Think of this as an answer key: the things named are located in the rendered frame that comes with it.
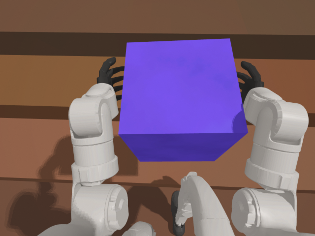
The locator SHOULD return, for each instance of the left robot thigh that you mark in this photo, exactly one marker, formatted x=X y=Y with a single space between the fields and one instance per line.
x=140 y=229

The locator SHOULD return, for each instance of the right robot thigh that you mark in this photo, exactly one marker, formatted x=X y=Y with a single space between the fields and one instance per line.
x=209 y=217

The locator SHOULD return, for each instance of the right robot upper arm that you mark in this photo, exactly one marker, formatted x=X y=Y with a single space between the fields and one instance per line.
x=258 y=212

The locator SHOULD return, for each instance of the left robot hand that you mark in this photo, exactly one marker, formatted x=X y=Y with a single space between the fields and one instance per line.
x=105 y=75

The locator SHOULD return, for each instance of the robot thigh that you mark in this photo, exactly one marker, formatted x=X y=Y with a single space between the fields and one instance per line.
x=209 y=217
x=140 y=229

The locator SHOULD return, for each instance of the carton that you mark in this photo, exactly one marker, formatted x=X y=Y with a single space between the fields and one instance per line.
x=181 y=100

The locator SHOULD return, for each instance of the right robot forearm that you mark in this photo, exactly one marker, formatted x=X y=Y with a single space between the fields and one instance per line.
x=279 y=131

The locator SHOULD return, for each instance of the left robot upper arm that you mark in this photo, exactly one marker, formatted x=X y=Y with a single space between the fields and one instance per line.
x=97 y=210

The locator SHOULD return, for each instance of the left robot forearm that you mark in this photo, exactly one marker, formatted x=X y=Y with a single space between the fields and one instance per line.
x=90 y=120

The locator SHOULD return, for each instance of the right robot hand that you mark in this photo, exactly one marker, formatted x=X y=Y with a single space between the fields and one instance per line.
x=250 y=82

